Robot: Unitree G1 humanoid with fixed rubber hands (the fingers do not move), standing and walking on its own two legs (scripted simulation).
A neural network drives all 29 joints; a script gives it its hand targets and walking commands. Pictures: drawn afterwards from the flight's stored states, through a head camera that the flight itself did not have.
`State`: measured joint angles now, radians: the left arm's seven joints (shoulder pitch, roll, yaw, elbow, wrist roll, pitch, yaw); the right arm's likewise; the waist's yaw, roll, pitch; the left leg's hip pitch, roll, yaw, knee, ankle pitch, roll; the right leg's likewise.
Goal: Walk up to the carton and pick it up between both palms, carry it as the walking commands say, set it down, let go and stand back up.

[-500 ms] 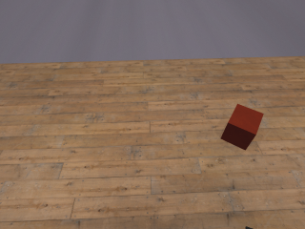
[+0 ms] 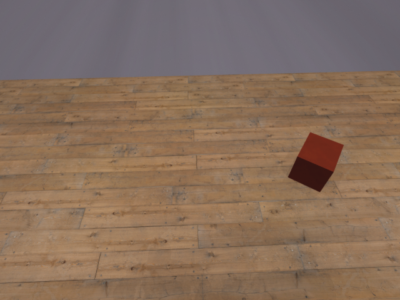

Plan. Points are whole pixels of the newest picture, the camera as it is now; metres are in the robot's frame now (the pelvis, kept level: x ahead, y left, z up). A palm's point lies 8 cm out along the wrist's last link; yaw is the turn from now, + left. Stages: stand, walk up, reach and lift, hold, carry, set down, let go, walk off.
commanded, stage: stand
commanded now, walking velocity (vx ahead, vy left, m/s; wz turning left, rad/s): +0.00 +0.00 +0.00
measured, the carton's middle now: (314, 161) +1.01 -0.66 -0.67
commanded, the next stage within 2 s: walk up in 0.04 s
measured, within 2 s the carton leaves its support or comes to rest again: neither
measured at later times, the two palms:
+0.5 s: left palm out of the picture +0.09 +0.22 -0.12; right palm out of the picture +0.02 -0.31 -0.13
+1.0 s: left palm out of the picture +0.10 +0.12 -0.13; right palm out of the picture +0.17 -0.43 -0.11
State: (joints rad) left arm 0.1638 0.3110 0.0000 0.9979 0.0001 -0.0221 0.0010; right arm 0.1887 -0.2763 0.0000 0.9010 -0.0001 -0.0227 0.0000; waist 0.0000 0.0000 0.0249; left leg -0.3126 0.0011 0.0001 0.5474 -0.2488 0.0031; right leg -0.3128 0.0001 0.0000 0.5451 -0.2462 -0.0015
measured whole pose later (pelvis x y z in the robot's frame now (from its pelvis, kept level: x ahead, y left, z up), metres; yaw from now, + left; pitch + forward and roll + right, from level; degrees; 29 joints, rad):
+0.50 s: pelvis -0.03 -0.04 -0.01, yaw -10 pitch +0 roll +2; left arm 0.17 0.31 0.02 0.96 0.00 0.07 -0.09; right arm 0.15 -0.28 0.00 0.94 0.00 0.01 -0.03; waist 0.00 -0.01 0.03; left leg -0.31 0.11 0.13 0.59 -0.26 -0.06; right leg -0.46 -0.02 0.02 0.96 -0.40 0.00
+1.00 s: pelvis +0.11 -0.14 -0.01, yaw -18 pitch +2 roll +0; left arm 0.48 0.23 0.02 1.05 0.00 -0.02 0.01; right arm 0.01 -0.28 0.00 0.95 0.00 -0.04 0.02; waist 0.00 0.00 0.05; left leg -0.40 0.04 0.06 0.61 -0.31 -0.05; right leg -0.03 0.07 0.06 0.44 -0.44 -0.07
